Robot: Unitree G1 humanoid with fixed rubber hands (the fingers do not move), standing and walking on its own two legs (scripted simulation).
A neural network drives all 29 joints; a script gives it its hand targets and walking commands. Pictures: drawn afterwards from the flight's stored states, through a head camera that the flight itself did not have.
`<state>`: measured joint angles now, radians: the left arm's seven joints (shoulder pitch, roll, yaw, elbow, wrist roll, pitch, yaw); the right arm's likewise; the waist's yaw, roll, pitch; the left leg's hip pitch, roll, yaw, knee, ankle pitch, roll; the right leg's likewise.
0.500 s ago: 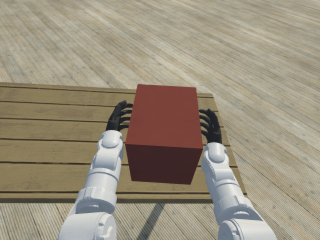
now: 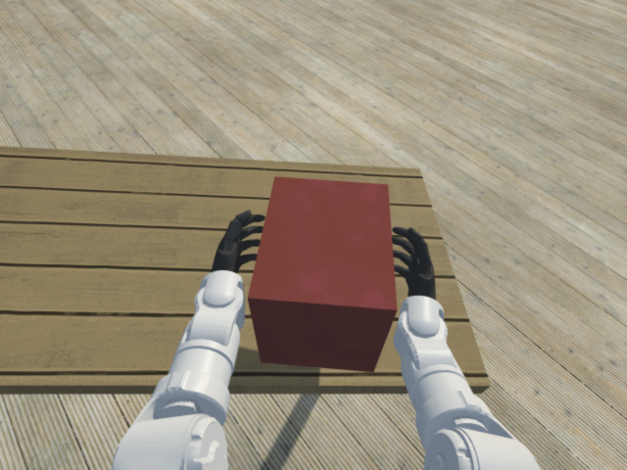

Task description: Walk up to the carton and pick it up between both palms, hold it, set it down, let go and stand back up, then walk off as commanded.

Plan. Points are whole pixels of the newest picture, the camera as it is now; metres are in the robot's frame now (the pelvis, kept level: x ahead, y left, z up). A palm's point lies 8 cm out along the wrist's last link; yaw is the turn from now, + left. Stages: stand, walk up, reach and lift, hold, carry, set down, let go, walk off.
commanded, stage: set down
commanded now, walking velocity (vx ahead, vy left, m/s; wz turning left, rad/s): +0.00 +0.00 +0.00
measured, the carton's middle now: (323, 274) +0.39 -0.01 +0.01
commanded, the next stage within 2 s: none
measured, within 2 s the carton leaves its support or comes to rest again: rests again in 1.76 s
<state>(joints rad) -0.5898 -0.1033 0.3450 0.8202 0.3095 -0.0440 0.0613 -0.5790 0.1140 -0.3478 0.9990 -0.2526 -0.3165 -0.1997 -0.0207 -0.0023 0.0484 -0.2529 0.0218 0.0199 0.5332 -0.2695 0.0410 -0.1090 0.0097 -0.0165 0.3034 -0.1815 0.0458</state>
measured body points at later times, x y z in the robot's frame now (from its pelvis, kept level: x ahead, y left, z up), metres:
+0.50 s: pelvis +0.01 +0.00 +0.00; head +0.08 +0.03 +0.44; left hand +0.40 +0.12 -0.01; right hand +0.37 -0.14 +0.00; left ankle +0.01 +0.08 -0.74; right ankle -0.01 -0.16 -0.74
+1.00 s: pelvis +0.01 +0.00 -0.01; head +0.14 +0.03 +0.42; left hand +0.40 +0.11 -0.05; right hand +0.37 -0.15 -0.04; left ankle +0.01 +0.08 -0.74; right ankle -0.01 -0.16 -0.74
